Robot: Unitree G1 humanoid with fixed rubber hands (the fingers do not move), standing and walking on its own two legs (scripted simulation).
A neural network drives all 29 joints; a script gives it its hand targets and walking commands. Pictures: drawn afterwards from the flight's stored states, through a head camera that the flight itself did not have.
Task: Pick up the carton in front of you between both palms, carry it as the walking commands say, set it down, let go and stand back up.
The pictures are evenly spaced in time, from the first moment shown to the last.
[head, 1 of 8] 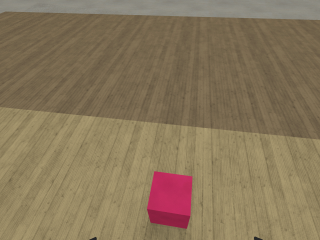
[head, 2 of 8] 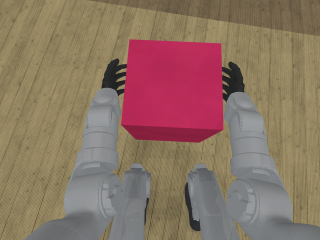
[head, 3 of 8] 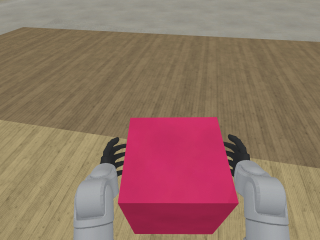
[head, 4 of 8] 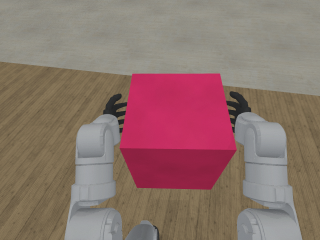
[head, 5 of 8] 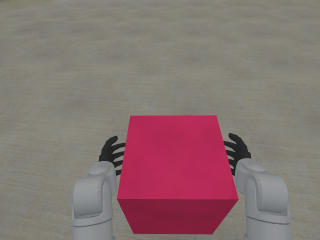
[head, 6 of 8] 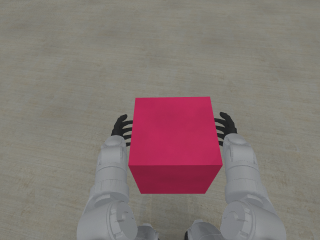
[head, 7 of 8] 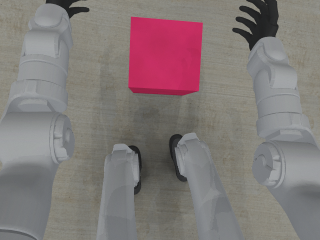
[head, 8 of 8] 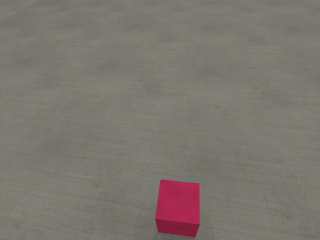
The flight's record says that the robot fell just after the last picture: no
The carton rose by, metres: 0.68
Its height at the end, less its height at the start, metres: -0.24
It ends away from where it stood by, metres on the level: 5.37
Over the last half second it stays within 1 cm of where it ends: yes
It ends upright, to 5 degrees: yes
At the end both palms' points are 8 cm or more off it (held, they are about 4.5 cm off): yes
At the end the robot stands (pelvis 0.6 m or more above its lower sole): yes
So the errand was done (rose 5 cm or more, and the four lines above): yes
